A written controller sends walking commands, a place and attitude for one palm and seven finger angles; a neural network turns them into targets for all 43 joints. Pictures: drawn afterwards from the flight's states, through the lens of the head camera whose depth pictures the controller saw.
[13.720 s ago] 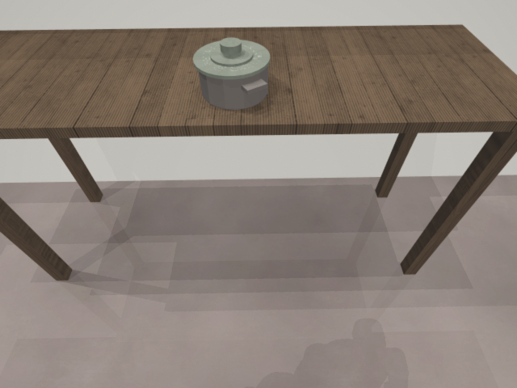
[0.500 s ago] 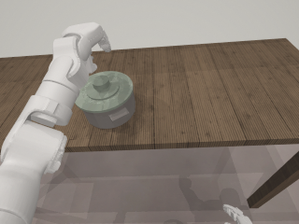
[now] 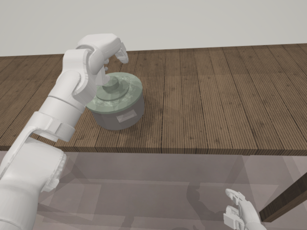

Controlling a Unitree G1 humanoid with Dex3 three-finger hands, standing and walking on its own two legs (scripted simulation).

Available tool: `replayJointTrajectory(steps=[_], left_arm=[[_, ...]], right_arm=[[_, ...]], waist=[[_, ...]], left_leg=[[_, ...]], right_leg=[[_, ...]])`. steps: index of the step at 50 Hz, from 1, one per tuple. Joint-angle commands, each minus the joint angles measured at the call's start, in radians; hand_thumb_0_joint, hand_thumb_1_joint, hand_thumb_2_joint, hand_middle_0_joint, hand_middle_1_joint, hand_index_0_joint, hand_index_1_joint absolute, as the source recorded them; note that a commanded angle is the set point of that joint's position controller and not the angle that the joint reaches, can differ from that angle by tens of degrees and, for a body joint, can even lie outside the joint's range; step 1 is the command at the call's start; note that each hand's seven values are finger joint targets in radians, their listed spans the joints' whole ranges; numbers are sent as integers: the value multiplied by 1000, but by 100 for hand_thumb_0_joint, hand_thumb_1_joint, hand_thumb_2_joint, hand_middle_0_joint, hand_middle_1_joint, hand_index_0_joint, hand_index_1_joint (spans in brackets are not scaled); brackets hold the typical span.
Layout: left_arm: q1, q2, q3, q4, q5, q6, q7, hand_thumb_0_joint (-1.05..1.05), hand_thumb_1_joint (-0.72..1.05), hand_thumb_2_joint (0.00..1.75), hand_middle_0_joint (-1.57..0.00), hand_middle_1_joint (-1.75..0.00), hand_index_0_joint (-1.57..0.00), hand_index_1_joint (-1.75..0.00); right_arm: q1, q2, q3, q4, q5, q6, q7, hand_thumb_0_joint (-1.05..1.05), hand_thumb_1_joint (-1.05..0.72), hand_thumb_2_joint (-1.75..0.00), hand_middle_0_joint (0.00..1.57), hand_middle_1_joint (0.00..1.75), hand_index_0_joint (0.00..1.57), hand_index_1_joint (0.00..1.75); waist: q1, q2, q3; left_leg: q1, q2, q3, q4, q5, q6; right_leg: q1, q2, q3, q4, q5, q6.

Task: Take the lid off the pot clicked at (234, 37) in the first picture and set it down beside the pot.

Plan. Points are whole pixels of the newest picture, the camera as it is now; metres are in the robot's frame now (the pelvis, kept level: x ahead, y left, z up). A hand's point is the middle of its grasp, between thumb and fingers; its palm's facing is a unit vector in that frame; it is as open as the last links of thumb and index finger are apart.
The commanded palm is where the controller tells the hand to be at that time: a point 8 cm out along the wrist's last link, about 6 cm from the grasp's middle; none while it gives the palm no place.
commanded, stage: move the open hand above the knob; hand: left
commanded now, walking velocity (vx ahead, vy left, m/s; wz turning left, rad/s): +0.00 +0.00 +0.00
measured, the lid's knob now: (110, 83) +0.47 +0.14 +0.16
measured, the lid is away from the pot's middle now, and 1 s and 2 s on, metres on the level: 0.00 0.00 0.00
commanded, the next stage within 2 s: lower the open fingers around the knob in 1.30 s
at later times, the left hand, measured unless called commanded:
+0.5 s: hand (96, 75) +0.42 +0.15 +0.22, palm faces -0.18 -0.02 -0.98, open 10.1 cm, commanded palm +0.41 +0.15 +0.29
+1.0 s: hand (99, 61) +0.44 +0.13 +0.24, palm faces -0.13 -0.05 -0.99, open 10.1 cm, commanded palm +0.41 +0.14 +0.29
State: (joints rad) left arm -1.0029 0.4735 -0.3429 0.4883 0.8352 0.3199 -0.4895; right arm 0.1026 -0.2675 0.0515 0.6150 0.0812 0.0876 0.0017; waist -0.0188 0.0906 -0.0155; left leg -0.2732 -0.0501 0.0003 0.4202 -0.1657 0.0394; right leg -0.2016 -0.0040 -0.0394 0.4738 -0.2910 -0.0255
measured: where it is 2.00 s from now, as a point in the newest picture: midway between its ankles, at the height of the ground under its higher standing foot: outside the picture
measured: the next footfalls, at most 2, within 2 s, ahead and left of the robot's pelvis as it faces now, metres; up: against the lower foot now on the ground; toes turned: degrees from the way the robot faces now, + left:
none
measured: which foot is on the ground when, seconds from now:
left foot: down 0.00-1.00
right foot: down 0.00-1.00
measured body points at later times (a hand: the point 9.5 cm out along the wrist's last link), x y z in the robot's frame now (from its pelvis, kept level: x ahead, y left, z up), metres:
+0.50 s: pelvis -0.01 +0.01 +0.00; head +0.00 -0.04 +0.45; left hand +0.43 +0.14 +0.27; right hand +0.15 -0.23 -0.12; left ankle +0.03 +0.10 -0.74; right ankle -0.03 -0.10 -0.74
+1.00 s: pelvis -0.01 +0.01 +0.00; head -0.01 -0.02 +0.45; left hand +0.44 +0.14 +0.30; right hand +0.14 -0.22 -0.12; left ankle +0.03 +0.10 -0.74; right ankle -0.03 -0.10 -0.74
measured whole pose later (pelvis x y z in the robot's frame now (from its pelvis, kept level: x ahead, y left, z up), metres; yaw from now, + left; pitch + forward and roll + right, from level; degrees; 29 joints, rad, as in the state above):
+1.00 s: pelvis -0.01 +0.01 +0.00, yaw -1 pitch +1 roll +0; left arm -1.11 0.45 -0.32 0.65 0.85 0.34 -0.45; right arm 0.16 -0.26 0.05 0.64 0.08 0.08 0.00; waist -0.04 0.08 -0.02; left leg -0.29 -0.06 0.02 0.41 -0.14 0.05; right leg -0.22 -0.01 -0.02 0.47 -0.27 -0.01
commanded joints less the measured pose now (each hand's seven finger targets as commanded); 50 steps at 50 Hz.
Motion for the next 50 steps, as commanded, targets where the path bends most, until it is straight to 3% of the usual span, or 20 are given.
replayJointTrajectory(steps=[1, 4, 7, 9, 10, 13, 17, 19, 21, 24, 25, 27, 30, 34, 37, 39, 40, 44, 49, 50], left_arm=[[-464, 220, 167, 103, 40, 43, 55, 0, -41, 172, -87, -8, -87, -8], [-249, 20, 31, 75, 11, 34, 15, 0, -41, 172, -87, -8, -87, -8], [-425, 167, 102, -185, 51, 22, 1, 0, -41, 172, -87, -8, -87, -8], [-622, 237, 138, -384, 14, -7, 6, 0, -41, 172, -87, -8, -87, -8], [-731, 367, 225, -440, 37, -19, 14, 0, -41, 172, -87, -8, -87, -8], [-683, 428, 295, -214, 45, -12, 28, 0, -41, 172, -87, -8, -87, -8], [-397, 254, 196, 53, 37, 25, 39, 0, -41, 172, -87, -8, -87, -8], [-245, 95, 101, -46, -1, 14, 18, 0, -41, 172, -87, -8, -87, -8], [-267, 81, 66, -204, 27, 11, 0, 0, -41, 172, -87, -8, -87, -8], [-496, 213, 139, -314, 10, 8, 11, 0, -41, 172, -87, -8, -87, -8], [-667, 341, 210, -363, 44, 1, 24, 0, -41, 172, -87, -8, -87, -8], [-767, 422, 274, -297, 44, -2, 44, 0, -41, 172, -87, -8, -87, -8], [-671, 351, 244, -183, 42, -13, 72, 0, -41, 172, -87, -8, -87, -8], [-320, 34, 56, 101, 8, 39, 52, 0, -41, 172, -87, -8, -87, -8], [-398, 65, 49, -116, 48, 26, 37, 0, -41, 172, -87, -8, -87, -8], [-530, 115, 69, -225, 25, 9, 39, 0, -41, 172, -87, -8, -87, -8], [-682, 216, 124, -297, 54, 0, 50, 0, -41, 172, -87, -8, -87, -8], [-751, 368, 256, -91, 24, 5, 85, 0, -41, 172, -87, -8, -87, -8], [-408, 88, 102, 106, 24, 28, 68, 0, -41, 172, -87, -8, -87, -8], [-359, 96, 100, 92, 48, 30, 60, 0, -41, 172, -87, -8, -87, -8]], right_arm=[[-60, -105, -34, -103, -4, -31, -5, 0, -90, -90, 20, 30, 20, 30], [-80, -114, -45, -153, 12, -13, 24, 0, -90, -90, 20, 30, 20, 30], [-131, -112, -41, -192, 10, 3, 25, 0, -90, -90, 20, 30, 20, 30], [-128, -112, -53, -198, 7, -4, 19, 0, -90, -90, 20, 30, 20, 30], [-110, -100, -52, -196, 0, -26, 11, 0, -90, -90, 20, 30, 20, 30], [-64, -106, -43, -130, -4, -37, -11, 0, -90, -90, 20, 30, 20, 30], [-56, -112, -38, -114, 8, -24, 6, 0, -90, -90, 20, 30, 20, 30], [-78, -120, -54, -164, 11, -18, 29, 0, -90, -90, 20, 30, 20, 30], [-135, -108, -51, -205, 13, -2, 42, 0, -90, -90, 20, 30, 20, 30], [-113, -120, -60, -189, 13, 6, 28, 0, -90, -90, 20, 30, 20, 30], [-98, -112, -54, -177, 12, -10, 16, 0, -90, -90, 20, 30, 20, 30], [-80, -110, -48, -148, 9, -40, -7, 0, -90, -90, 20, 30, 20, 30], [-51, -100, -43, -118, -1, -62, -9, 0, -90, -90, 20, 30, 20, 30], [-41, -119, -55, -113, 9, -17, 24, 0, -90, -90, 20, 30, 20, 30], [-114, -105, -46, -179, 8, -8, 32, 0, -90, -90, 20, 30, 20, 30], [-107, -111, -55, -180, 6, -7, 27, 0, -90, -90, 20, 30, 20, 30], [-99, -98, -49, -176, 5, -23, 20, 0, -90, -90, 20, 30, 20, 30], [-32, -120, -45, -104, -2, -51, -18, 0, -90, -90, 20, 30, 20, 30], [-27, -115, -53, -117, -5, -44, 12, 0, -90, -90, 20, 30, 20, 30], [-50, -109, -45, -130, -3, -39, 20, 0, -90, -90, 20, 30, 20, 30]], waist=[[3, -171, -283], [-11, -171, -259], [-8, -155, -382], [-31, -128, -477], [-15, -81, -544], [-9, -103, -428], [14, -161, -238], [12, -121, -291], [11, -118, -372], [-26, -145, -377], [-21, -124, -430], [-14, -102, -430], [-1, -59, -423], [-10, -132, -204], [3, -134, -337], [-25, -123, -392], [-19, -102, -457], [-20, -114, -379], [3, -117, -294], [17, -137, -315]], left_leg=[[141, -16, -12, -12, 171, 37], [157, -15, -3, 14, 195, 34], [195, -19, 4, 30, 216, 45], [266, -24, -17, 49, 265, 61], [296, -32, -26, 41, 297, 66], [252, -22, -31, 12, 264, 56], [137, -7, -15, -19, 167, 29], [185, -9, -16, 3, 227, 34], [219, -7, -8, 17, 244, 37], [230, -10, -23, 22, 183, 53], [249, -12, -26, 0, 171, 53], [261, -15, -43, -13, 148, 52], [274, -5, -48, -21, 193, 38], [162, 5, -34, -38, 74, 21], [206, 1, -28, -22, 107, 26], [246, 0, -37, -2, 130, 40], [268, -5, -42, -14, 142, 40], [220, -5, -49, -39, 93, 45], [189, 0, -40, -35, 168, 28], [190, 3, -30, -34, 167, 20]], right_leg=[[16, 8, 20, -61, 350, -7], [-15, 1, 8, -65, 377, -8], [41, -4, 30, -49, 417, -4], [77, 1, 39, -44, 463, -4], [115, 10, 59, -37, 489, -2], [79, 18, 37, -45, 438, -7], [-6, 13, 6, -60, 317, -11], [5, 8, 1, -57, 356, -18], [22, 8, 10, -47, 360, -13], [14, 11, 17, -66, 327, -9], [43, 22, 29, -63, 317, -4], [44, 25, 28, -58, 290, -9], [22, 29, 14, -51, 280, -22], [-98, 25, -21, -83, 167, -24], [-39, 14, -6, -59, 199, -22], [-21, 15, 5, -66, 224, -20], [17, 21, 19, -58, 240, -18], [17, 24, 18, -83, 216, -18], [-20, 21, -4, -73, 261, -28], [-10, 18, -2, -58, 258, -24]])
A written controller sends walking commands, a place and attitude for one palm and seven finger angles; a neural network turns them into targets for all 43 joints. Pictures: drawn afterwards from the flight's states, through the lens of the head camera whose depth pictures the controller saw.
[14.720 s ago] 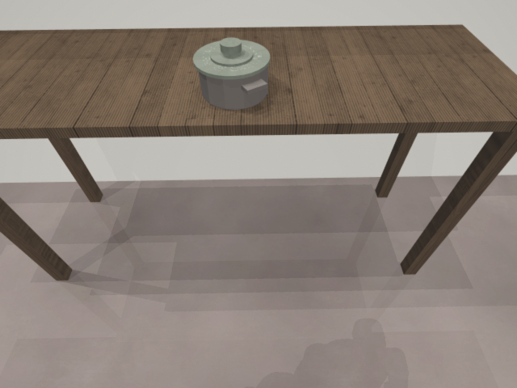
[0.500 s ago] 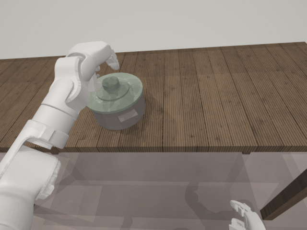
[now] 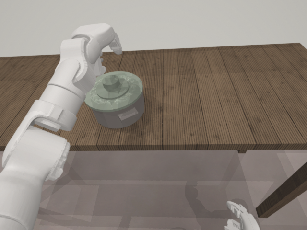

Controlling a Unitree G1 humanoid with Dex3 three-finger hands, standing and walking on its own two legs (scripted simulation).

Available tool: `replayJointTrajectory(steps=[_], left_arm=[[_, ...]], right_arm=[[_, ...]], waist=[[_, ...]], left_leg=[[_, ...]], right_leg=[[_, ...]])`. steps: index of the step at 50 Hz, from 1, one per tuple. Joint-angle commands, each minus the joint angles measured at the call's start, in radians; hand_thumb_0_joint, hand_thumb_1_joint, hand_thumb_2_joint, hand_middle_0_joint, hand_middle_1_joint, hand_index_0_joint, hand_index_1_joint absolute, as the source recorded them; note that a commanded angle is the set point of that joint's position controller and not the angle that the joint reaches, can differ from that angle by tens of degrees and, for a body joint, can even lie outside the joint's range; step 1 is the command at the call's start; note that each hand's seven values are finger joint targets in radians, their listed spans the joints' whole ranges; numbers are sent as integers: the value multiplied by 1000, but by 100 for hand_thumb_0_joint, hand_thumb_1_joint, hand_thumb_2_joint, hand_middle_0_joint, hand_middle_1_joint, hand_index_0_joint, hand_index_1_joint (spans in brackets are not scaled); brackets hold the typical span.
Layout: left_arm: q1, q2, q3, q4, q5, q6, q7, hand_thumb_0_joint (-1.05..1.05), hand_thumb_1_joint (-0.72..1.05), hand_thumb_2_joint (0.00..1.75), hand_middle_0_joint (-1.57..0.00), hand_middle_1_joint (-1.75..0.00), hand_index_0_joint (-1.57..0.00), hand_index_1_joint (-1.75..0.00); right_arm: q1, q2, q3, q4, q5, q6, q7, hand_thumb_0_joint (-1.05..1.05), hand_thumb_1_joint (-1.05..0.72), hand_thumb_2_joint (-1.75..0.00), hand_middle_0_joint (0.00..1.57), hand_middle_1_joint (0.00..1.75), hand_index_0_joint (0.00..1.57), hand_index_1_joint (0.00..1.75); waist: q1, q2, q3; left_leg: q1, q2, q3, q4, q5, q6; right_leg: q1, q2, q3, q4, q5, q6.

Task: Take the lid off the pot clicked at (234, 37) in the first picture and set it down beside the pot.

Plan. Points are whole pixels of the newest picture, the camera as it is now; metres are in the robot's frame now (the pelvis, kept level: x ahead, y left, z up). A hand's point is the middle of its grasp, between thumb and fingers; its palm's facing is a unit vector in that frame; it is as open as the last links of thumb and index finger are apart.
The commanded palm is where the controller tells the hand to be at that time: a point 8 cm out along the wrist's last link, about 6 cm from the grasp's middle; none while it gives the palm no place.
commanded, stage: move the open hand above the knob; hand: left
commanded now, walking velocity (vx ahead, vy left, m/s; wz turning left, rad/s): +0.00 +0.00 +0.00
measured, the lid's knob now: (111, 82) +0.48 +0.13 +0.16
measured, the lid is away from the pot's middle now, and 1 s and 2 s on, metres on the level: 0.00 0.00 0.01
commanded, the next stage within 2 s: lower the open fingers around the knob in 0.30 s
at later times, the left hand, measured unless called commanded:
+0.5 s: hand (103, 78) +0.42 +0.13 +0.21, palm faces -0.20 -0.04 -0.98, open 10.1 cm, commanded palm +0.41 +0.14 +0.28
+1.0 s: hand (105, 84) +0.43 +0.13 +0.18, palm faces -0.26 -0.07 -0.96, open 10.2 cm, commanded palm +0.42 +0.14 +0.24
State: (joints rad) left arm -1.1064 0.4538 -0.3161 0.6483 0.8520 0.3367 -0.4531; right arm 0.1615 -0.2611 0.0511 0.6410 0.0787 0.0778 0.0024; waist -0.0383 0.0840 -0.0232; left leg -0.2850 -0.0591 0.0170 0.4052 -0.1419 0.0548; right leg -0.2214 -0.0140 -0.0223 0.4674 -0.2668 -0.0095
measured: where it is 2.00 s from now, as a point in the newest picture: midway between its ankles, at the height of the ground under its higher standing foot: outside the picture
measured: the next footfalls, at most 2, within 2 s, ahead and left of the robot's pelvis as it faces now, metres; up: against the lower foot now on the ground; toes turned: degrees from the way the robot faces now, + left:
none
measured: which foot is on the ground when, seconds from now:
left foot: down 0.00-1.00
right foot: down 0.00-1.00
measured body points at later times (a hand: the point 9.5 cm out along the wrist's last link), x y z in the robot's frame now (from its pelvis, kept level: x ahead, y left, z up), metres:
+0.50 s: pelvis +0.01 -0.01 +0.00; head +0.01 -0.05 +0.45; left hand +0.43 +0.13 +0.26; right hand +0.19 -0.24 -0.11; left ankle +0.04 +0.09 -0.74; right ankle -0.01 -0.11 -0.74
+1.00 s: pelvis +0.00 +0.00 +0.00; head +0.01 -0.04 +0.45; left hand +0.44 +0.13 +0.24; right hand +0.16 -0.24 -0.12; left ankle +0.04 +0.09 -0.74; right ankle -0.01 -0.11 -0.74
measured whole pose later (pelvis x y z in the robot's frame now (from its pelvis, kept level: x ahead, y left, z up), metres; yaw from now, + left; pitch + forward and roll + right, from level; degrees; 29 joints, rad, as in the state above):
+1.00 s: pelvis +0.00 +0.00 +0.00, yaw +0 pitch +1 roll +0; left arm -0.92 0.44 -0.32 0.55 0.83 0.36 -0.47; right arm 0.17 -0.28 0.04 0.61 0.09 0.13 0.02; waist -0.04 0.09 -0.03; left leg -0.29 -0.05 0.01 0.43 -0.16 0.05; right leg -0.22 0.00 -0.03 0.48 -0.28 -0.02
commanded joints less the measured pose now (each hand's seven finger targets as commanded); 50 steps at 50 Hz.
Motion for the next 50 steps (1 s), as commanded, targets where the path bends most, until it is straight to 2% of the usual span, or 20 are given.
replayJointTrajectory(steps=[1, 4, 7, 10, 13, 15, 18, 19, 22, 25, 29, 30, 34, 37, 39, 40, 43, 45, 48, 50], left_arm=[[-234, 80, 38, -108, 30, 11, 9, 0, -41, 172, -87, -8, -87, -8], [-357, 63, 7, -305, 6, -1, -4, 0, -41, 172, -87, -8, -87, -8], [-624, 352, 197, -502, 34, -22, 13, 0, -41, 172, -87, -8, -87, -8], [-601, 438, 276, -371, 37, -18, 38, 0, -41, 172, -87, -8, -87, -8], [-360, 244, 148, -107, 24, 26, 29, 0, -41, 172, -87, -8, -87, -8], [-170, 187, 130, -132, 11, 16, 14, 0, -41, 172, -87, -8, -87, -8], [-202, 85, 27, -404, 13, 10, -18, 0, -41, 172, -87, -8, -87, -8], [-225, 86, 24, -451, -11, 3, -22, 0, -41, 172, -87, -8, -87, -8], [-507, 321, 169, -483, 14, 23, -1, 0, -41, 172, -87, -8, -87, -8], [-578, 415, 232, -381, 17, 12, 17, 0, -41, 172, -87, -8, -87, -8], [-299, 164, 86, -226, -18, 22, -6, 0, -41, 172, -87, -8, -87, -8], [-260, 138, 67, -236, -2, 24, -12, 0, -41, 172, -87, -8, -87, -8], [-219, 61, 9, -310, -30, 27, -23, 0, -41, 172, -87, -8, -87, -8], [-500, 266, 127, -388, 12, 20, 0, 0, -41, 172, -87, -8, -87, -8], [-573, 319, 173, -416, -13, -2, 19, 0, -41, 172, -87, -8, -87, -8], [-539, 314, 164, -324, 28, 6, 25, 0, -41, 172, -87, -8, -87, -8], [-235, 137, 73, -75, 6, 25, 7, 0, -41, 172, -87, -8, -87, -8], [-129, 113, 73, -125, -7, 7, 2, 0, -41, 172, -87, -8, -87, -8], [-262, 97, 36, -309, -4, 3, 1, 0, -41, 172, -87, -8, -87, -8], [-420, 213, 113, -445, -2, -13, 19, 0, -41, 172, -87, -8, -87, -8]], right_arm=[[-124, -117, -45, -177, 0, -19, 23, 0, -90, -90, 20, 30, 20, 30], [-140, -120, -59, -200, 7, -1, 26, 0, -90, -90, 20, 30, 20, 30], [-137, -113, -54, -198, -1, -41, 6, 0, -90, -90, 20, 30, 20, 30], [-100, -113, -46, -148, -11, -53, -10, 0, -90, -90, 20, 30, 20, 30], [-110, -117, -38, -127, -1, -29, -1, 0, -90, -90, 20, 30, 20, 30], [-134, -122, -41, -167, 8, -24, 17, 0, -90, -90, 20, 30, 20, 30], [-207, -107, -48, -233, 11, -1, 37, 0, -90, -90, 20, 30, 20, 30], [-196, -114, -58, -235, 13, 9, 40, 0, -90, -90, 20, 30, 20, 30], [-177, -113, -46, -198, 13, -5, 10, 0, -90, -90, 20, 30, 20, 30], [-142, -112, -36, -155, 2, -27, -16, 0, -90, -90, 20, 30, 20, 30], [-143, -116, -46, -157, 6, -15, 3, 0, -90, -90, 20, 30, 20, 30], [-160, -105, -41, -167, 6, -15, 14, 0, -90, -90, 20, 30, 20, 30], [-173, -121, -51, -194, 13, 14, 27, 0, -90, -90, 20, 30, 20, 30], [-172, -114, -41, -177, 9, 2, 3, 0, -90, -90, 20, 30, 20, 30], [-146, -122, -50, -164, 2, -20, -9, 0, -90, -90, 20, 30, 20, 30], [-127, -110, -45, -144, -3, -26, -12, 0, -90, -90, 20, 30, 20, 30], [-112, -116, -37, -135, 6, -5, 5, 0, -90, -90, 20, 30, 20, 30], [-129, -118, -39, -169, 7, -1, 20, 0, -90, -90, 20, 30, 20, 30], [-165, -112, -46, -200, 4, 9, 21, 0, -90, -90, 20, 30, 20, 30], [-142, -110, -56, -199, 0, -3, 15, 0, -90, -90, 20, 30, 20, 30]], waist=[[28, -127, -297], [-4, -145, -342], [16, -77, -503], [26, -109, -448], [30, -172, -222], [50, -161, -261], [35, -101, -375], [11, -124, -385], [6, -125, -394], [10, -114, -376], [13, -86, -322], [26, -90, -338], [-5, -124, -304], [-5, -122, -354], [-11, -86, -404], [-2, -100, -415], [13, -150, -230], [30, -137, -270], [11, -115, -341], [4, -105, -424]], left_leg=[[199, 9, -39, -11, 130, 10], [240, 9, -42, 7, 136, 26], [317, -5, -60, 15, 222, 36], [271, 0, -56, -1, 239, 32], [157, 9, -36, -29, 131, 15], [170, 9, -26, -13, 167, 10], [254, 3, -27, 27, 244, 23], [270, 6, -33, 42, 251, 30], [259, -6, -38, 21, 177, 37], [238, -12, -47, 2, 138, 35], [228, -7, -46, 13, 165, 25], [228, -4, -44, 13, 175, 15], [222, -1, -41, 32, 131, 23], [232, -7, -50, 12, 95, 30], [269, -11, -64, 23, 117, 40], [264, -10, -59, 17, 142, 33], [165, 0, -51, -5, 85, 12], [168, 1, -41, -1, 102, 9], [213, -3, -40, 13, 128, 23], [267, -2, -57, 15, 164, 33]], right_leg=[[4, 28, -19, -60, 235, -37], [6, 22, -15, -70, 246, -34], [105, 29, 18, -44, 353, -34], [125, 34, 15, -47, 375, -34], [16, 33, -14, -69, 268, -31], [42, 24, -14, -56, 297, -33], [53, 18, -5, -45, 352, -34], [49, 18, -7, -53, 355, -32], [69, 29, 11, -53, 340, -24], [82, 33, 17, -64, 307, -24], [26, 26, -6, -61, 304, -36], [30, 25, -9, -45, 300, -35], [-7, 26, -17, -64, 276, -33], [35, 32, 2, -60, 261, -28], [53, 34, 9, -65, 283, -31], [61, 40, 12, -47, 294, -31], [-23, 40, -26, -56, 220, -34], [16, 32, -22, -48, 239, -34], [36, 28, -8, -50, 278, -32], [78, 36, 5, -51, 315, -30]])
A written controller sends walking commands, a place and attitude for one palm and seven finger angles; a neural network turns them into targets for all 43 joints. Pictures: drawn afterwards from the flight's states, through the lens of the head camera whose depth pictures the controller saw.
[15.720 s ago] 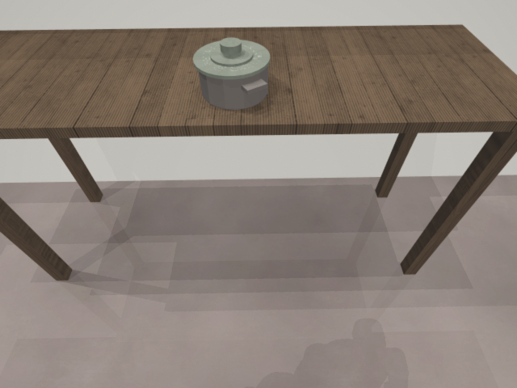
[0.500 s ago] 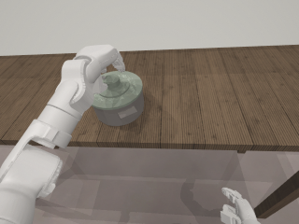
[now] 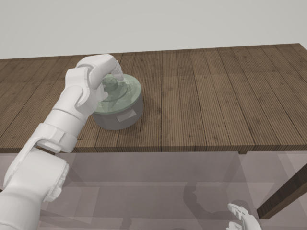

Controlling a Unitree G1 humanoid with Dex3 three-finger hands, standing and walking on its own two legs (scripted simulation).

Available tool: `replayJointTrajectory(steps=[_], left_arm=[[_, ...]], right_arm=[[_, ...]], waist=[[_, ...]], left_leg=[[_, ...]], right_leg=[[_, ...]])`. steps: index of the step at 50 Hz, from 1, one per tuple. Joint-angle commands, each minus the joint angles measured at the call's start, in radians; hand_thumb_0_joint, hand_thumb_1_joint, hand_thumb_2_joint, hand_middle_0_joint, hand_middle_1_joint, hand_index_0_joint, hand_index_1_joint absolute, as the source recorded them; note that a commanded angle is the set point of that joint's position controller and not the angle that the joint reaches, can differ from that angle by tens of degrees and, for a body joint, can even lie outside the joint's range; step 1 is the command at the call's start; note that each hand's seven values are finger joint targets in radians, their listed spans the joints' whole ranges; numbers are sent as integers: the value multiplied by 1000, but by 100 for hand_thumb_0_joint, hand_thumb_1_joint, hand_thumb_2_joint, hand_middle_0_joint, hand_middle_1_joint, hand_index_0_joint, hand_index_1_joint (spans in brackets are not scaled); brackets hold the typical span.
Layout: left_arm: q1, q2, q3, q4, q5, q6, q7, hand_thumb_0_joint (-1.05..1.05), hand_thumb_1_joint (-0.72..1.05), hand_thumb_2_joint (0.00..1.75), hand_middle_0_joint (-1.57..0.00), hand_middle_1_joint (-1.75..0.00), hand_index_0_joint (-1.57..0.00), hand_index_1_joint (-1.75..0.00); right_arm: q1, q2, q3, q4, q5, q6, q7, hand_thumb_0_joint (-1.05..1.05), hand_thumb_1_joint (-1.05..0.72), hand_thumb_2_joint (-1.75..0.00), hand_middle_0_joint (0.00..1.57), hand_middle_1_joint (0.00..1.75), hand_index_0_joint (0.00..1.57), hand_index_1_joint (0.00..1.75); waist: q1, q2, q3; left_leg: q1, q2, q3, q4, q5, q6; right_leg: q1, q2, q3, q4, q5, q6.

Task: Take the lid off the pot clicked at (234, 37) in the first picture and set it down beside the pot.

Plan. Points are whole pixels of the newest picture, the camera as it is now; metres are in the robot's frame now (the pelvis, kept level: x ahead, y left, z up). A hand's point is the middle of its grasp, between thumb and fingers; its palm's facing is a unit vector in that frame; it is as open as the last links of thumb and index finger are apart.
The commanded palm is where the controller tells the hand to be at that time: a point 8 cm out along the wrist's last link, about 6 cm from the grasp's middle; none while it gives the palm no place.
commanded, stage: lower the open fingers around the knob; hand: left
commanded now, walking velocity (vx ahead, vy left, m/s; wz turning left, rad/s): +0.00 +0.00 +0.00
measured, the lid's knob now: (109, 84) +0.47 +0.13 +0.16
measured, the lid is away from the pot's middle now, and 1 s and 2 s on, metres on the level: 0.00 0.01 0.00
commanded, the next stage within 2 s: close the fingers and squeeze the knob in 0.34 s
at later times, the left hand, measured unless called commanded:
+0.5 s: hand (107, 85) +0.44 +0.13 +0.18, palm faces -0.26 -0.07 -0.96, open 10.2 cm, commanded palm +0.42 +0.14 +0.24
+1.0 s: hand (106, 84) +0.45 +0.13 +0.18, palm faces -0.26 -0.08 -0.96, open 8.7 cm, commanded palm +0.42 +0.14 +0.24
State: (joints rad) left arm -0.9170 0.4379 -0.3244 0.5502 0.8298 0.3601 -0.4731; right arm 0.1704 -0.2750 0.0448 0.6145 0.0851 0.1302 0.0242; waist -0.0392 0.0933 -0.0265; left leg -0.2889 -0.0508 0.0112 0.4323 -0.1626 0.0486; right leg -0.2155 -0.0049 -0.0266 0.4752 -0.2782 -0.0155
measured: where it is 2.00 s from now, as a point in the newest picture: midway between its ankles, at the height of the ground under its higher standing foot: outside the picture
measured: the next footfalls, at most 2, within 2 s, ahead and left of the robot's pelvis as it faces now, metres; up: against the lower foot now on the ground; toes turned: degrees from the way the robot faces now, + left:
none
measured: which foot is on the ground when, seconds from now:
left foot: down 0.00-1.00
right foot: down 0.00-1.00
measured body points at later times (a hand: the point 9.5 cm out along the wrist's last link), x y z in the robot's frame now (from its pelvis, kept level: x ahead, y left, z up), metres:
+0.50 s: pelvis +0.01 +0.00 +0.00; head +0.01 -0.04 +0.45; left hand +0.45 +0.13 +0.23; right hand +0.16 -0.24 -0.12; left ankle +0.04 +0.09 -0.74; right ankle -0.02 -0.11 -0.74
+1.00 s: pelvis +0.01 -0.01 +0.00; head +0.02 -0.04 +0.45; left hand +0.45 +0.13 +0.23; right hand +0.16 -0.25 -0.12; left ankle +0.04 +0.09 -0.74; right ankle -0.02 -0.11 -0.74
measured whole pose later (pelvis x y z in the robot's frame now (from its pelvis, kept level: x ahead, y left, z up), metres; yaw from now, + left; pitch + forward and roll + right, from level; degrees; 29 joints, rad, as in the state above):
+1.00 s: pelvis +0.01 -0.01 +0.00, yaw +0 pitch +2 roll +0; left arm -0.93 0.44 -0.31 0.59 0.84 0.34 -0.45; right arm 0.16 -0.28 0.04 0.63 0.08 0.13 0.01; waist -0.04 0.08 -0.02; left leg -0.28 -0.04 0.00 0.43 -0.17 0.04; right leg -0.20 0.00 -0.03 0.46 -0.28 -0.03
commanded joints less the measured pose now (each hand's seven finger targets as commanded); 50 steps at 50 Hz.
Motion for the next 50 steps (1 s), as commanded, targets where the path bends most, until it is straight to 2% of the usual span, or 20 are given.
replayJointTrajectory(steps=[1, 2, 6, 9, 11, 12, 17, 19, 21, 22, 23, 27, 29, 30, 34, 37, 43, 45, 49, 50], left_arm=[[-673, 278, 154, -313, 29, -35, 46, 0, -41, 172, -87, -8, -87, -8], [-703, 333, 191, -288, 43, -34, 62, 0, -41, 172, -87, -8, -87, -8], [-425, 169, 102, 21, 19, -15, 54, 0, -41, 172, -87, -8, -87, -8], [-374, 59, 32, -130, -14, -31, 45, 0, -41, 172, -87, -8, -87, -8], [-515, 93, 31, -281, 10, -37, 48, 0, -41, 172, -87, -8, -87, -8], [-581, 176, 91, -307, 23, -39, 63, 0, -41, 172, -87, -8, -87, -8], [-516, 268, 173, -33, 36, -17, 79, 0, -41, 172, -87, -8, -87, -8], [-514, 148, 87, -118, 1, -29, 71, 0, -41, 172, -87, -8, -87, -8], [-497, 125, 64, -134, 20, -25, 65, 0, -41, 172, -87, -8, -87, -8], [-498, 141, 79, -164, 26, -22, 67, 0, -41, 172, -87, -8, -87, -8], [-481, 143, 82, -171, 26, -20, 64, 0, -26, 129, -80, -8, -80, -8], [-522, 213, 130, -154, 32, -19, 69, 0, -21, 128, -83, -8, -83, -8], [-499, 177, 111, -147, 5, -21, 66, 0, -19, 127, -85, -8, -85, -8], [-508, 213, 129, -134, 27, -20, 67, 0, -18, 127, -79, -22, -79, -22], [-495, 161, 97, -161, 7, -22, 63, 0, -13, 125, -73, -43, -73, -43], [-481, 226, 142, -130, 33, -21, 64, 0, -9, 123, -71, -53, -71, -53], [-507, 185, 99, -97, 31, -16, 60, 0, -1, 119, -69, -67, -69, -67], [-491, 240, 150, -125, 29, -24, 62, 0, 1, 118, -69, -70, -69, -70], [-473, 174, 102, -125, 12, -27, 53, 0, 7, 114, -70, -77, -70, -77], [-472, 214, 127, -120, 30, -27, 54, 0, 8, 113, -70, -78, -70, -78]], right_arm=[[-144, -102, -51, -155, -10, -61, -17, 0, -90, -90, 20, 30, 20, 30], [-124, -102, -50, -136, -9, -68, -22, 0, -90, -90, 20, 30, 20, 30], [-96, -109, -43, -105, -3, -56, -19, 0, -90, -90, 20, 30, 20, 30], [-128, -109, -55, -150, -4, -50, -3, 0, -90, -90, 20, 30, 20, 30], [-137, -97, -60, -160, -10, -57, 0, 0, -90, -90, 20, 30, 20, 30], [-124, -101, -62, -148, -9, -62, -3, 0, -90, -90, 20, 30, 20, 30], [-94, -115, -42, -95, -6, -50, -23, 0, -90, -90, 20, 30, 20, 30], [-113, -112, -52, -121, -8, -50, -17, 0, -90, -90, 20, 30, 20, 30], [-123, -100, -52, -128, -11, -55, -12, 0, -90, -90, 20, 30, 20, 30], [-121, -100, -53, -129, -10, -55, -8, 0, -90, -90, 20, 30, 20, 30], [-121, -101, -53, -134, -12, -53, -4, 0, -90, -90, 20, 30, 20, 30], [-123, -104, -48, -124, -8, -46, -11, 0, -90, -90, 20, 30, 20, 30], [-115, -112, -54, -126, -9, -42, -13, 0, -90, -90, 20, 30, 20, 30], [-125, -103, -47, -122, -8, -44, -15, 0, -90, -90, 20, 30, 20, 30], [-126, -108, -52, -131, -7, -42, -13, 0, -90, -90, 20, 30, 20, 30], [-130, -104, -43, -124, -9, -45, -15, 0, -90, -90, 20, 30, 20, 30], [-127, -103, -41, -119, -6, -39, -22, 0, -90, -90, 20, 30, 20, 30], [-123, -104, -45, -126, -9, -43, -21, 0, -90, -90, 20, 30, 20, 30], [-121, -111, -52, -131, -7, -40, -21, 0, -90, -90, 20, 30, 20, 30], [-124, -103, -46, -132, -7, -43, -20, 0, -90, -90, 20, 30, 20, 30]], waist=[[-2, -101, -408], [0, -102, -419], [4, -163, -214], [4, -108, -307], [-4, -73, -407], [-5, -71, -438], [5, -188, -253], [-3, -118, -300], [1, -99, -347], [5, -96, -375], [7, -98, -382], [3, -148, -338], [-4, -143, -323], [3, -148, -329], [-3, -110, -339], [10, -139, -346], [-3, -143, -295], [8, -147, -337], [-5, -124, -338], [5, -128, -345]], left_leg=[[276, -12, -52, -11, 171, 42], [283, -10, -57, -19, 165, 39], [155, -7, -40, -44, 72, 26], [229, -6, -44, -25, 138, 30], [303, -6, -55, -9, 198, 34], [324, -4, -61, -3, 230, 33], [168, -7, -39, -40, 104, 31], [212, -10, -45, -31, 140, 35], [255, -9, -45, -16, 196, 34], [276, -6, -50, -12, 224, 29], [276, -8, -50, -6, 246, 31], [225, -12, -37, -15, 185, 35], [219, -12, -40, -14, 184, 40], [220, -12, -37, -17, 174, 35], [238, -11, -44, -12, 187, 37], [224, -13, -39, -10, 200, 33], [203, -16, -33, -20, 146, 35], [209, -15, -37, -16, 164, 37], [219, -14, -35, -7, 177, 41], [219, -15, -34, -9, 178, 37]], right_leg=[[64, 32, 12, -62, 323, -25], [62, 33, 13, -57, 310, -25], [-17, 35, -13, -78, 222, -23], [0, 26, -12, -73, 261, -31], [25, 31, -3, -63, 310, -29], [39, 34, 2, -53, 339, -31], [21, 33, -3, -75, 270, -24], [17, 26, -5, -76, 290, -31], [27, 30, 2, -64, 330, -30], [31, 29, 0, -55, 345, -32], [41, 31, 0, -53, 366, -31], [52, 29, 5, -63, 359, -25], [44, 26, 0, -73, 356, -27], [49, 28, 6, -67, 344, -24], [38, 26, 0, -70, 344, -30], [62, 25, 8, -56, 374, -26], [29, 28, 5, -72, 328, -22], [67, 25, 11, -68, 346, -23], [51, 23, 7, -73, 359, -25], [59, 25, 12, -66, 356, -23]])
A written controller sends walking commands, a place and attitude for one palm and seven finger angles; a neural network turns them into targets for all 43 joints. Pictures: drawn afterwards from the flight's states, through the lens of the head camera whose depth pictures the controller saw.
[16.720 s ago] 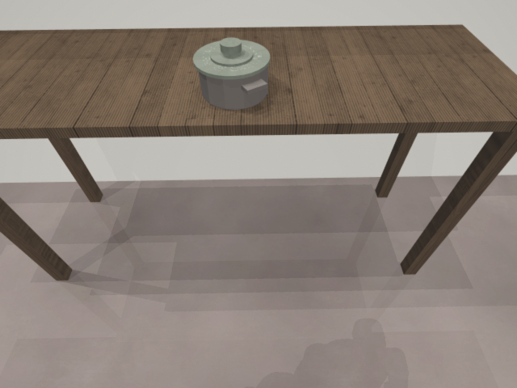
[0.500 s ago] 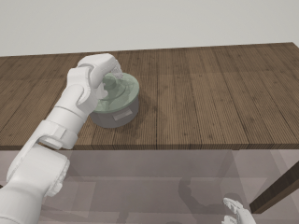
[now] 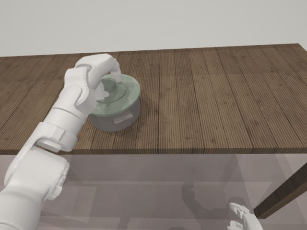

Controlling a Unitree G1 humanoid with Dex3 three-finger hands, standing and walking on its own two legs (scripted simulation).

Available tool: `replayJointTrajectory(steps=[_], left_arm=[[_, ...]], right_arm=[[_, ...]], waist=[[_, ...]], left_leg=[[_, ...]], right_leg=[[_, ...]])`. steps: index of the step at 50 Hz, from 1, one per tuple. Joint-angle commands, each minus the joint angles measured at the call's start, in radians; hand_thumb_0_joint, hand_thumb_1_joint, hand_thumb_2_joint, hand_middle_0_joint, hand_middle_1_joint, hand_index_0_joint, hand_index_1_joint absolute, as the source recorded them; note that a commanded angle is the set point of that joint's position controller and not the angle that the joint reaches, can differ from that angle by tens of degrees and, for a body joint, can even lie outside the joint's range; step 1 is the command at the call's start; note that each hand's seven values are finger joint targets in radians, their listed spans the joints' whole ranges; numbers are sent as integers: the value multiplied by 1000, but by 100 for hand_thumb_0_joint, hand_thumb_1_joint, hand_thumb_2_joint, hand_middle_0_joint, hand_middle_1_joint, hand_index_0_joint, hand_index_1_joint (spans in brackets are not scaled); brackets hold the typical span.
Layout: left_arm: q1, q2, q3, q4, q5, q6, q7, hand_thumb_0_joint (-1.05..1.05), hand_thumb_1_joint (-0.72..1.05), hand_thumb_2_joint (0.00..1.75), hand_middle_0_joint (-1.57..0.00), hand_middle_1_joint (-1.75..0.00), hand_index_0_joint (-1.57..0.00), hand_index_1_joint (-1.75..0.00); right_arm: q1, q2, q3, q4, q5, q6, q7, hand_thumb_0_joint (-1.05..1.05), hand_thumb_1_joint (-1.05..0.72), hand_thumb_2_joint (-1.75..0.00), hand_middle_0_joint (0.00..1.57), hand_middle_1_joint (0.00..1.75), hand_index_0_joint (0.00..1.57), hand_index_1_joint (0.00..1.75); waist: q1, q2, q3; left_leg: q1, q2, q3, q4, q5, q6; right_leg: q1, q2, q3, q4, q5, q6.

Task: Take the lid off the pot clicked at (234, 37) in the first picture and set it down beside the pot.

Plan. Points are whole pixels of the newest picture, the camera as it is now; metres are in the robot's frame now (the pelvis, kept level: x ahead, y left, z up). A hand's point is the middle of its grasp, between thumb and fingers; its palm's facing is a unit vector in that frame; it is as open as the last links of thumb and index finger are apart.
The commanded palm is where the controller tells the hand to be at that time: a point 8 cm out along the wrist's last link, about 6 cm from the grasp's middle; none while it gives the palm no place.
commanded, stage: close the fingers and squeeze the knob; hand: left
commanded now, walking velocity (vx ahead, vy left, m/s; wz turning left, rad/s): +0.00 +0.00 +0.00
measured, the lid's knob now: (107, 85) +0.46 +0.13 +0.16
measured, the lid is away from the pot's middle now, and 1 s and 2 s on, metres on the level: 0.01 0.00 0.01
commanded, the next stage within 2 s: lift the lid straight up in 0.96 s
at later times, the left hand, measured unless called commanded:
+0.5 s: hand (102, 86) +0.43 +0.13 +0.18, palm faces -0.28 -0.07 -0.96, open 7.9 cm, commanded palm +0.42 +0.15 +0.24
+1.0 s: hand (101, 85) +0.44 +0.14 +0.18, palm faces -0.28 -0.08 -0.96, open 7.9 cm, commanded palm +0.41 +0.15 +0.24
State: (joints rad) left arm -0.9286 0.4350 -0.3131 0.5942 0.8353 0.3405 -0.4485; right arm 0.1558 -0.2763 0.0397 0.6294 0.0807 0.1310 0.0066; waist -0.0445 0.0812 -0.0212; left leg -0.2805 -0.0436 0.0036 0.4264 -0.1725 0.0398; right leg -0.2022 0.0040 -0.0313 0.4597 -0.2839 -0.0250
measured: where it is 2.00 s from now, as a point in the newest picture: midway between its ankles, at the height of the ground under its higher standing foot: outside the picture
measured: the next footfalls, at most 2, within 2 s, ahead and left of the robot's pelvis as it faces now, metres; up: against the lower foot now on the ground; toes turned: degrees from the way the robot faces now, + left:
none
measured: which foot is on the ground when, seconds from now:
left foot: down 0.00-1.00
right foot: down 0.00-1.00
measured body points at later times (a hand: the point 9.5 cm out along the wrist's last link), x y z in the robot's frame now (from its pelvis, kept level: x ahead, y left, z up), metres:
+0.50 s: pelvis +0.00 +0.00 +0.00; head +0.01 -0.03 +0.45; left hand +0.44 +0.14 +0.23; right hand +0.15 -0.23 -0.12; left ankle +0.03 +0.10 -0.74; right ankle -0.03 -0.10 -0.74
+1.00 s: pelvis +0.00 +0.01 +0.00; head +0.00 -0.03 +0.45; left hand +0.45 +0.14 +0.23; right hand +0.13 -0.24 -0.12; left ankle +0.03 +0.10 -0.74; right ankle -0.03 -0.10 -0.74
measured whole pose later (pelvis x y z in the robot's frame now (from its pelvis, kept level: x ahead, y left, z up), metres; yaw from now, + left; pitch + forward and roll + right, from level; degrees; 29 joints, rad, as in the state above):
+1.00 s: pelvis +0.00 +0.01 +0.00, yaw +0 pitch +1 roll +0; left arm -0.94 0.44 -0.30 0.62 0.84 0.32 -0.46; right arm 0.19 -0.28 0.03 0.63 0.08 0.13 0.00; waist -0.06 0.08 -0.02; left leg -0.27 -0.05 0.01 0.42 -0.17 0.05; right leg -0.20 0.00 -0.02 0.45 -0.28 -0.02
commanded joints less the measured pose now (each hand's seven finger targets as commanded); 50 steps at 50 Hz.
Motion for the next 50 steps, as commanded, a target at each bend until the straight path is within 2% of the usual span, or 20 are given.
replayJointTrajectory(steps=[1, 2, 4, 11, 14, 15, 17, 19, 22, 24, 25, 29, 30, 33, 39, 40, 44, 47, 49, 50], left_arm=[[-480, 218, 115, -181, 26, -9, 28, 0, 10, 112, -71, -80, -71, -80], [-461, 261, 154, -163, 31, -9, 31, 0, 11, 111, -71, -81, -71, -81], [-425, 210, 124, -179, 4, -10, 23, 0, 14, 108, -72, -83, -72, -83], [-453, 227, 125, -182, 21, -6, 24, 0, 25, 99, -75, -90, -75, -90], [-448, 169, 89, -236, -1, -7, 22, 0, 29, 94, -77, -92, -77, -92], [-452, 210, 116, -217, 18, -5, 25, 0, 31, 92, -77, -93, -77, -93], [-466, 176, 84, -180, 21, 3, 27, 0, 34, 88, -79, -94, -79, -94], [-483, 171, 83, -170, 3, 3, 30, 0, 31, 95, -78, -92, -77, -91], [-516, 190, 85, -98, 29, 8, 34, 0, 31, 99, -78, -91, -76, -89], [-510, 170, 85, -160, 8, -1, 32, 0, 32, 101, -79, -91, -76, -89], [-491, 230, 132, -130, 28, -3, 35, 0, 32, 102, -79, -91, -76, -89], [-495, 159, 74, -112, 9, -6, 26, 0, 35, 104, -81, -92, -77, -89], [-516, 220, 120, -99, 29, -6, 30, 0, 36, 104, -82, -92, -78, -89], [-521, 202, 99, -52, 31, -3, 29, 0, 38, 105, -83, -93, -79, -90], [-469, 204, 117, -95, 11, -20, 26, 0, 43, 108, -87, -95, -83, -92], [-480, 240, 139, -95, 30, -21, 28, 0, 44, 108, -88, -96, -83, -92], [-494, 196, 102, -103, 9, -18, 24, 0, 47, 110, -90, -97, -86, -93], [-493, 258, 147, -118, 32, -18, 28, 0, 50, 111, -92, -98, -87, -93], [-445, 204, 118, -109, 9, -19, 24, 0, 51, 112, -92, -99, -88, -93], [-472, 234, 132, -137, 25, -19, 24, 0, 51, 112, -93, -99, -88, -93]], right_arm=[[-107, -106, -43, -147, -6, -44, -3, 0, -90, -90, 20, 30, 20, 30], [-105, -106, -41, -145, -5, -49, -4, 0, -90, -90, 20, 30, 20, 30], [-105, -111, -46, -155, -4, -44, 0, 0, -90, -90, 20, 30, 20, 30], [-108, -108, -44, -147, -2, -41, 1, 0, -90, -90, 20, 30, 20, 30], [-111, -110, -51, -156, -2, -41, 6, 0, -90, -90, 20, 30, 20, 30], [-110, -103, -46, -150, -3, -42, 6, 0, -90, -90, 20, 30, 20, 30], [-112, -102, -42, -142, 1, -37, 4, 0, -90, -90, 20, 30, 20, 30], [-99, -116, -49, -133, 1, -31, 2, 0, -90, -90, 20, 30, 20, 30], [-101, -106, -36, -124, 1, -36, -5, 0, -90, -90, 20, 30, 20, 30], [-98, -113, -47, -136, -5, -38, -3, 0, -90, -90, 20, 30, 20, 30], [-92, -105, -41, -133, -9, -45, -5, 0, -90, -90, 20, 30, 20, 30], [-90, -109, -45, -134, -7, -41, -4, 0, -90, -90, 20, 30, 20, 30], [-85, -106, -42, -125, -8, -42, -7, 0, -90, -90, 20, 30, 20, 30], [-86, -106, -38, -124, -6, -43, -13, 0, -90, -90, 20, 30, 20, 30], [-75, -117, -48, -140, -10, -48, -8, 0, -90, -90, 20, 30, 20, 30], [-78, -110, -43, -135, -9, -49, -10, 0, -90, -90, 20, 30, 20, 30], [-77, -119, -48, -136, -5, -43, -9, 0, -90, -90, 20, 30, 20, 30], [-81, -114, -43, -136, -6, -52, -9, 0, -90, -90, 20, 30, 20, 30], [-77, -118, -50, -141, -6, -48, -7, 0, -90, -90, 20, 30, 20, 30], [-79, -111, -47, -141, -6, -49, -4, 0, -90, -90, 20, 30, 20, 30]], waist=[[9, -114, -365], [16, -127, -362], [8, -115, -359], [9, -111, -328], [2, -96, -352], [11, -120, -357], [2, -132, -325], [-9, -122, -301], [-3, -139, -288], [-3, -101, -341], [13, -134, -369], [-8, -124, -324], [0, -146, -318], [-1, -138, -287], [2, -120, -338], [9, -138, -348], [-4, -126, -307], [12, -113, -325], [2, -120, -315], [10, -113, -332]], left_leg=[[214, -26, -27, 3, 203, 49], [210, -25, -26, 6, 215, 48], [205, -25, -28, 7, 224, 51], [212, -22, -31, -4, 197, 47], [242, -20, -38, 4, 228, 50], [234, -19, -36, -1, 214, 46], [220, -19, -32, -6, 186, 44], [210, -17, -34, -11, 153, 47], [189, -20, -33, -21, 125, 42], [220, -22, -37, -9, 161, 48], [215, -23, -40, -9, 180, 45], [201, -23, -36, -6, 162, 48], [196, -20, -32, -13, 147, 45], [179, -25, -30, -23, 115, 46], [202, -21, -38, -7, 177, 50], [201, -20, -34, -12, 175, 46], [192, -19, -31, -19, 152, 50], [204, -20, -32, -18, 171, 46], [205, -19, -31, -12, 182, 50], [211, -18, -32, -17, 180, 46]], right_leg=[[59, 16, 19, -48, 388, -13], [65, 15, 22, -42, 404, -13], [67, 14, 14, -49, 413, -15], [37, 21, 13, -51, 365, -15], [31, 20, 5, -52, 378, -20], [39, 23, 9, -47, 367, -16], [17, 24, 5, -49, 344, -15], [0, 23, 2, -65, 315, -18], [-4, 23, 4, -56, 287, -15], [15, 18, 6, -59, 321, -20], [50, 20, 12, -46, 339, -17], [17, 18, 5, -61, 331, -18], [23, 20, 10, -59, 320, -14], [8, 20, 10, -66, 290, -13], [38, 18, 8, -61, 346, -20], [53, 19, 15, -54, 345, -16], [27, 19, 8, -70, 326, -18], [43, 20, 14, -57, 347, -18], [35, 21, 8, -68, 352, -19], [44, 22, 11, -60, 347, -17]])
